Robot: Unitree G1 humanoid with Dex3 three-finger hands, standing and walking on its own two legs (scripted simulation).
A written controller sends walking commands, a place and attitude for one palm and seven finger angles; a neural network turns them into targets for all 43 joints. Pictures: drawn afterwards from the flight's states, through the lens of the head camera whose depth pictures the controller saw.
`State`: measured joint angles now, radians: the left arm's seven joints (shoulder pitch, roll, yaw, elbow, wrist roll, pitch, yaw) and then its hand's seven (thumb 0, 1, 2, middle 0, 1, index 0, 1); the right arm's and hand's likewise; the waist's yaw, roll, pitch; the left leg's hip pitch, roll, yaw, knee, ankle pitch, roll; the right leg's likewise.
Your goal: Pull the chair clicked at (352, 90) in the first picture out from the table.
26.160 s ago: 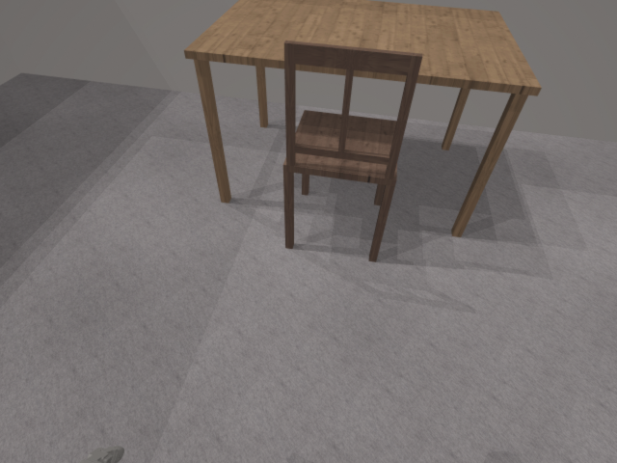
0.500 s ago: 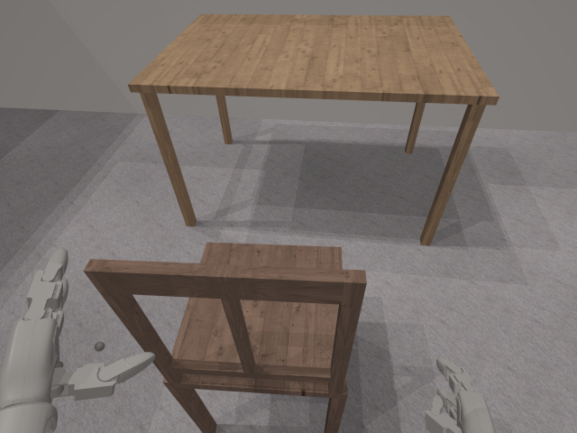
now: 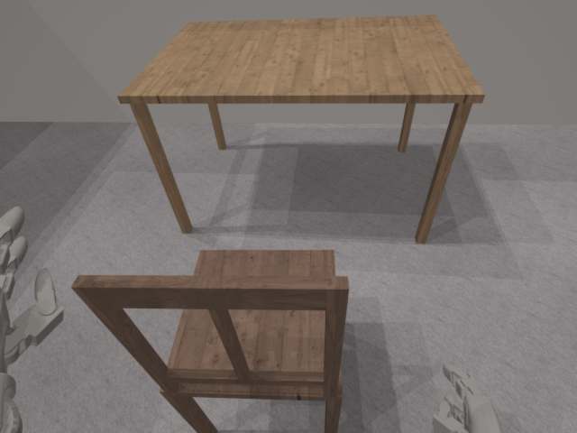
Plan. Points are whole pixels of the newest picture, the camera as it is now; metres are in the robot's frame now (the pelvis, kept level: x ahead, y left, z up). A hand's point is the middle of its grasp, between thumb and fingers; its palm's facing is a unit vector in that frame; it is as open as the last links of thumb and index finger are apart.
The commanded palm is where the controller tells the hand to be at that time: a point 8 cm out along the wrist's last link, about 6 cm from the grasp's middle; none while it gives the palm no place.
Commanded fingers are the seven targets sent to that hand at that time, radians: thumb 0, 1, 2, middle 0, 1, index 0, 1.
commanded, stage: draw the hand back to the body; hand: left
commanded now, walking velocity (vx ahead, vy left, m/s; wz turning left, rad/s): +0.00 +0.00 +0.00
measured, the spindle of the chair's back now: (232, 344) +0.29 +0.14 -0.10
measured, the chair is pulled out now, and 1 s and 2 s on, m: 0.61 0.61 0.61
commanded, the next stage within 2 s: step back with the hand held close in 0.22 s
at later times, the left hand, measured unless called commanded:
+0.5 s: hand (50, 323) +0.18 +0.26 +0.16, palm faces +0.44 -0.77 -0.46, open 7.4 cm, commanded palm +0.12 +0.30 +0.18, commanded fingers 0.00 0.90 0.90 -0.20 -0.30 -0.20 -0.30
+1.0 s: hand out of the picture +0.11 +0.28 +0.16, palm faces +0.45 -0.77 -0.45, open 7.4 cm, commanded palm +0.06 +0.31 +0.18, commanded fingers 0.00 0.90 0.90 -0.20 -0.30 -0.20 -0.30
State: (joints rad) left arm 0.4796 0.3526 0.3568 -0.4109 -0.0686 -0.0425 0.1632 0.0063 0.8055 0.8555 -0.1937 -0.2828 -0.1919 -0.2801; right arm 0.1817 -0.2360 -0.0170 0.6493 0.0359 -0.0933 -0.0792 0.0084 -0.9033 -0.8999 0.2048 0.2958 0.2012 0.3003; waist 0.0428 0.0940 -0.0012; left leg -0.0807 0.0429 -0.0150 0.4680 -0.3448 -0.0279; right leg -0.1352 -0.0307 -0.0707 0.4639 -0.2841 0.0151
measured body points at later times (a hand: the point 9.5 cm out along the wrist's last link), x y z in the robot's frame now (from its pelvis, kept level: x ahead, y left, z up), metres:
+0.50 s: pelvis -0.03 +0.00 +0.00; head -0.02 -0.02 +0.45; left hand +0.15 +0.30 +0.19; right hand +0.16 -0.23 -0.09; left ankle -0.06 +0.14 -0.74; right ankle -0.02 -0.13 -0.74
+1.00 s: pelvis -0.09 +0.01 -0.01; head -0.08 +0.02 +0.44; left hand +0.08 +0.31 +0.18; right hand +0.08 -0.23 -0.09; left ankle -0.06 +0.14 -0.74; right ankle -0.02 -0.13 -0.74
